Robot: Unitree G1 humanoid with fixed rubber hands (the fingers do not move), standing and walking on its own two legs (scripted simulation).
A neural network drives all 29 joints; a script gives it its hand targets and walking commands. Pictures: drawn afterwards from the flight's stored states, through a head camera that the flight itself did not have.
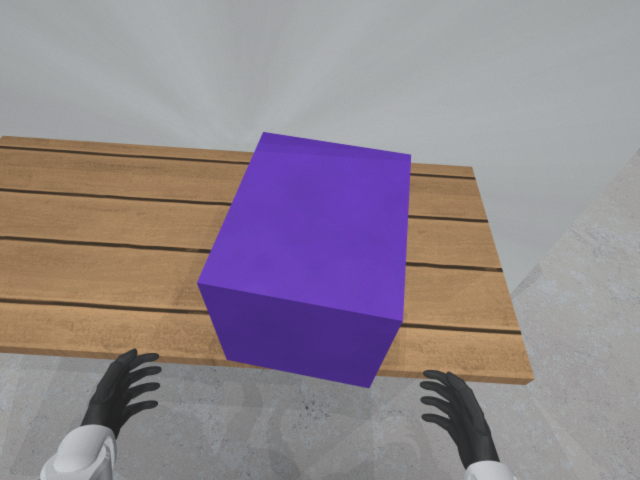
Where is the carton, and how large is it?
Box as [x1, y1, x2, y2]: [197, 132, 410, 387]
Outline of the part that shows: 263,132 197,281 197,284 226,358 230,360 369,387 402,321 410,155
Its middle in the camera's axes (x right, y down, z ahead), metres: +0.00 +0.03 +0.52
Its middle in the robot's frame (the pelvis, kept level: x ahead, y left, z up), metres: +0.37 +0.02 +0.04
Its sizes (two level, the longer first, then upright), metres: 0.239 0.198 0.205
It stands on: a table, 0.70 m high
